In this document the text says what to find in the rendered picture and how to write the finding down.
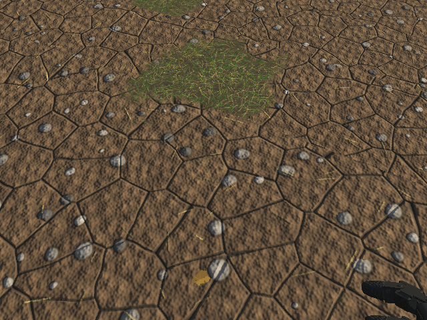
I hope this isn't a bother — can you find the robot right hand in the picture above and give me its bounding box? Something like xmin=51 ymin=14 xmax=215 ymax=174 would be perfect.
xmin=362 ymin=281 xmax=427 ymax=320

